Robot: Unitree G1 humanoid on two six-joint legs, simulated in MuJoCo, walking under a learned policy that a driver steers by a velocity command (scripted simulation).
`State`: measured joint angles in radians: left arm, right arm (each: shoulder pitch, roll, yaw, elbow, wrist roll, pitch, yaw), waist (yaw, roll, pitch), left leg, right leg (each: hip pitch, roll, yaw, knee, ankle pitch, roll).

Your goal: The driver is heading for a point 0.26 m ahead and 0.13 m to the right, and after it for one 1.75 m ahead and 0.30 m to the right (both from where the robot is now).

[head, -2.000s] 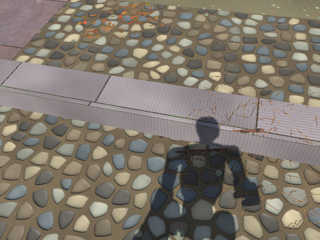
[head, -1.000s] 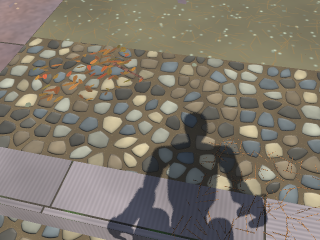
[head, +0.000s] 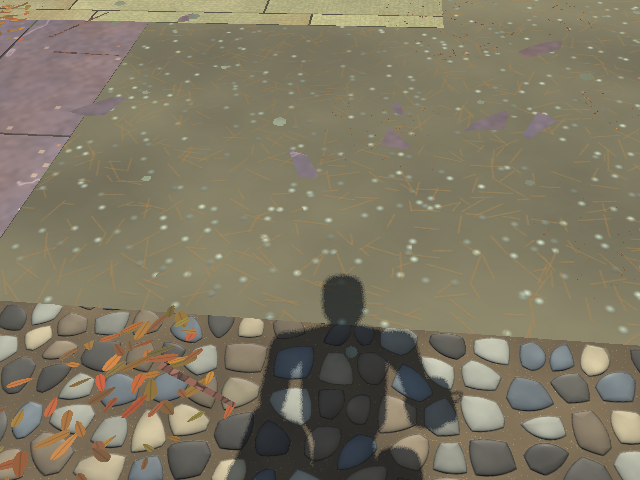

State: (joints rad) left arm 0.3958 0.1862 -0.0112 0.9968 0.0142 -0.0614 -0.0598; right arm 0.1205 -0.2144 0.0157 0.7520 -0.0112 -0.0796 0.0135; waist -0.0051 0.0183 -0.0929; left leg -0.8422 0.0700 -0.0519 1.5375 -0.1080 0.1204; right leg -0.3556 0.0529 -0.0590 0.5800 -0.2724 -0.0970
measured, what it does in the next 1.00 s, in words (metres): walks ahead, turning right: left foot, then right foot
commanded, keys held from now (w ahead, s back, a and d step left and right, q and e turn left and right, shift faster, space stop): w+e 0.44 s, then w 0.56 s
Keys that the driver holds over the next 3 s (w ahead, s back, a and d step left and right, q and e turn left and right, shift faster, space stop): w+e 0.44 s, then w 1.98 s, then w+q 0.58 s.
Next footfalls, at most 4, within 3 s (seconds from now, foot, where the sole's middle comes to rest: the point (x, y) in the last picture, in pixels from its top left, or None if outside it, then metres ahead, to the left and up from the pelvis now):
0.32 left None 0.35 0.13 -0.77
0.84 right None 0.56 -0.21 -0.77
1.36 left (371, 347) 0.91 -0.07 -0.77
1.90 right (491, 284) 1.10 -0.41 -0.77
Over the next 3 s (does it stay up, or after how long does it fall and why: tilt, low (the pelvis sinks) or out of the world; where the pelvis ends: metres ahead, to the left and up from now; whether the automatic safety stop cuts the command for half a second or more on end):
stays up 1.56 -0.45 0.00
